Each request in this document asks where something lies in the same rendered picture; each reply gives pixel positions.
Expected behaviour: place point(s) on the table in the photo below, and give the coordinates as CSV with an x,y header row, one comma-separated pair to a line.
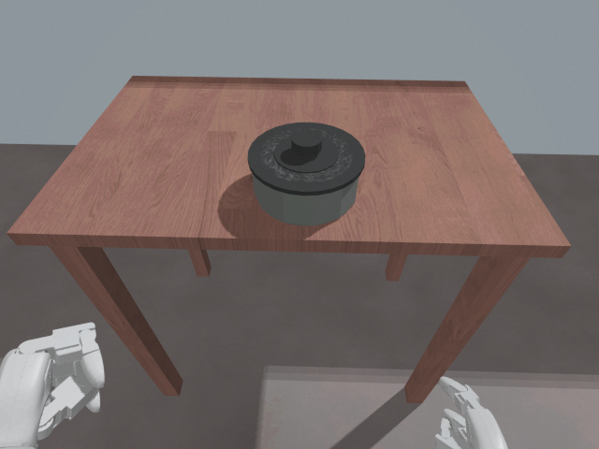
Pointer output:
x,y
165,166

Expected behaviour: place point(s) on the knob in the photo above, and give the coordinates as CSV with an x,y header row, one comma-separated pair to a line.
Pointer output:
x,y
306,143

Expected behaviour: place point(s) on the left robot hand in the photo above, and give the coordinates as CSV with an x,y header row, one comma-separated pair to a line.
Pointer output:
x,y
27,376

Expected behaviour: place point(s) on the right robot hand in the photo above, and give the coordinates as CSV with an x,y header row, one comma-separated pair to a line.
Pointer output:
x,y
478,430

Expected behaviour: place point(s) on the lid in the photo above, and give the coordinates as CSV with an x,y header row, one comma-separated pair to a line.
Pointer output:
x,y
272,161

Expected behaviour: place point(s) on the pot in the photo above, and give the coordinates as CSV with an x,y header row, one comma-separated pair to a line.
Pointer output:
x,y
305,210

